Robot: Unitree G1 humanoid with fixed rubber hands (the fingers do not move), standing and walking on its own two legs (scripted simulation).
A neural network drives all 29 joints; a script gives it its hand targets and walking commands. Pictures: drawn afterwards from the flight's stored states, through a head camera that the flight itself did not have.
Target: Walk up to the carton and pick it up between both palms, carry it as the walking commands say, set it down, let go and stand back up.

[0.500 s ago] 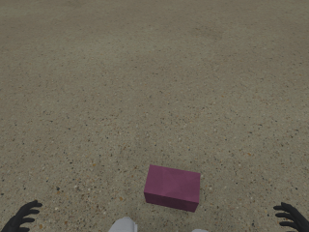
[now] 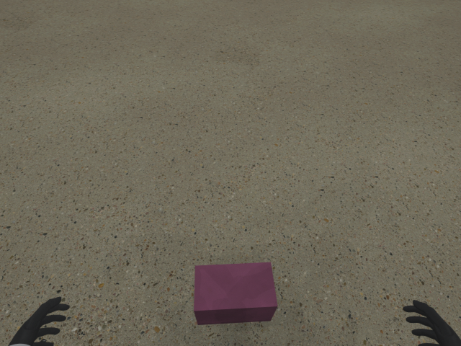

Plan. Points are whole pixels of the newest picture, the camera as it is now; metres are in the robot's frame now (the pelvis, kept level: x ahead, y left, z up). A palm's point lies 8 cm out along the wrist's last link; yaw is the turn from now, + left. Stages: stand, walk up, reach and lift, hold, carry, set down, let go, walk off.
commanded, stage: walk up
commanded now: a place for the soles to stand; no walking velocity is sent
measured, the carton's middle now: (233, 294) +0.42 +0.00 -0.66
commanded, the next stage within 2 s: reach and lift in 1.84 s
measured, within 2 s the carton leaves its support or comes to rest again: neither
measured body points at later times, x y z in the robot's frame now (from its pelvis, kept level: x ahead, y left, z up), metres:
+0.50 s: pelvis +0.01 -0.01 +0.01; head +0.03 -0.02 +0.46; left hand +0.14 +0.32 -0.08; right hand +0.12 -0.36 -0.07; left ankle +0.01 +0.14 -0.72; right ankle +0.02 -0.13 -0.72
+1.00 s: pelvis +0.02 -0.02 +0.01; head +0.05 -0.02 +0.46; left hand +0.18 +0.31 -0.09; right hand +0.09 -0.38 -0.08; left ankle +0.01 +0.14 -0.72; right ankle +0.02 -0.13 -0.72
